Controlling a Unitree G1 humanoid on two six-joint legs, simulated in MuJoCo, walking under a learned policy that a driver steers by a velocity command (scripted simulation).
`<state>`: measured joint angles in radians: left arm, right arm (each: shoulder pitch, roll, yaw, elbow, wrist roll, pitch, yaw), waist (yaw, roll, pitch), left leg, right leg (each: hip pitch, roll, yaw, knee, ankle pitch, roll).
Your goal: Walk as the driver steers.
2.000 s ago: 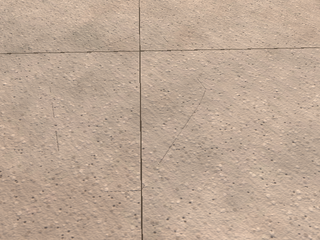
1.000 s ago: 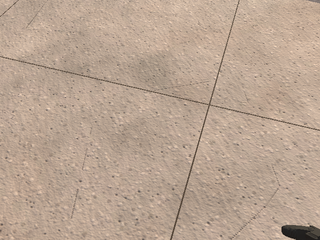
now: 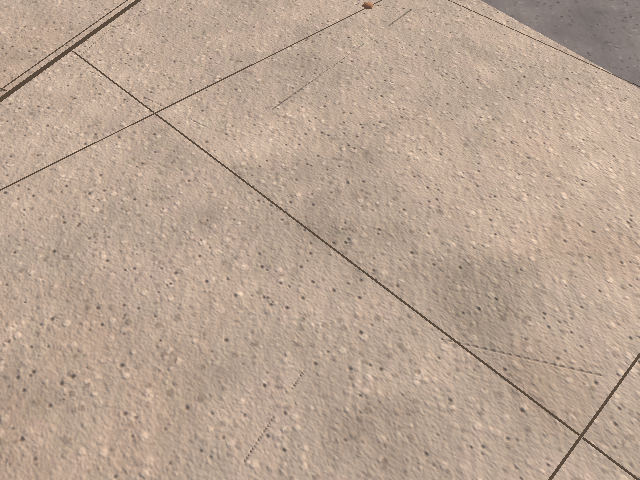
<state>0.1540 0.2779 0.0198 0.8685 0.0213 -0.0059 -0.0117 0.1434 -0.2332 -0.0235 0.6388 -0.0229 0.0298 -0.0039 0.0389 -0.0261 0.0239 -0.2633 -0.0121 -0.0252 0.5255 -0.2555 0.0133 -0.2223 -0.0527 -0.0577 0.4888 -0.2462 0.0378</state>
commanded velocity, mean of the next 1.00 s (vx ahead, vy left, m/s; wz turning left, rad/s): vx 0.01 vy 0.00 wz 0.02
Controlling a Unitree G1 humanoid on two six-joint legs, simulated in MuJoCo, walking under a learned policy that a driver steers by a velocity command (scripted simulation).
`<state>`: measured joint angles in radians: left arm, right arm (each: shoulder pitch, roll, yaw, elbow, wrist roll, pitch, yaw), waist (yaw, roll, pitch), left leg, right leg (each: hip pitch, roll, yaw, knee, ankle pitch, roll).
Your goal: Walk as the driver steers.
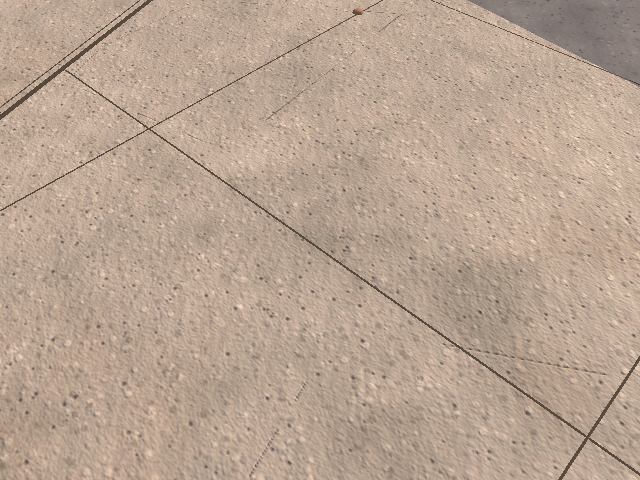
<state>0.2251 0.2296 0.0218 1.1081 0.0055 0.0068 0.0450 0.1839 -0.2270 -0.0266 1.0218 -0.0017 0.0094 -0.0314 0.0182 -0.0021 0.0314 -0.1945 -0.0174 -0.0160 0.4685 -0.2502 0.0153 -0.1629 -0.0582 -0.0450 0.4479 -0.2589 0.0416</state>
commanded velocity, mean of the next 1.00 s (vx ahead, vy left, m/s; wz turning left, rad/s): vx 0.01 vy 0.00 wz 0.00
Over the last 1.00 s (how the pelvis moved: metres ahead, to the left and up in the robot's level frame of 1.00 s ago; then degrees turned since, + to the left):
0.01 0.00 0.00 0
